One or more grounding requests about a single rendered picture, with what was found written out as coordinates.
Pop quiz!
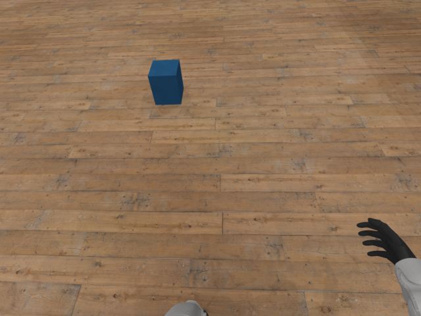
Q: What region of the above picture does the carton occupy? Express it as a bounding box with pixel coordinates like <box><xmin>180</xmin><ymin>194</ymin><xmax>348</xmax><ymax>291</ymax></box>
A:
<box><xmin>148</xmin><ymin>59</ymin><xmax>184</xmax><ymax>105</ymax></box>

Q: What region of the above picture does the robot left shin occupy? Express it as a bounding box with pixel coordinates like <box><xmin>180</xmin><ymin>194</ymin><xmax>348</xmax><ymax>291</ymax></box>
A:
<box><xmin>186</xmin><ymin>300</ymin><xmax>201</xmax><ymax>308</ymax></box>

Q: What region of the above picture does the robot left thigh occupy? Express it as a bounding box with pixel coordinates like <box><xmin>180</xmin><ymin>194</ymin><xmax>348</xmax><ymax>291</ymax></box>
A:
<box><xmin>165</xmin><ymin>303</ymin><xmax>207</xmax><ymax>316</ymax></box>

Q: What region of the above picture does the robot right hand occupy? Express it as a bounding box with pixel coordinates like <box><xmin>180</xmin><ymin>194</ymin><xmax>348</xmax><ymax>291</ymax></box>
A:
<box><xmin>357</xmin><ymin>218</ymin><xmax>416</xmax><ymax>265</ymax></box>

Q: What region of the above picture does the robot right forearm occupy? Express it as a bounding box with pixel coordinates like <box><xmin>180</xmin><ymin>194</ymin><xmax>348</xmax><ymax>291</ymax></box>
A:
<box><xmin>395</xmin><ymin>258</ymin><xmax>421</xmax><ymax>316</ymax></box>

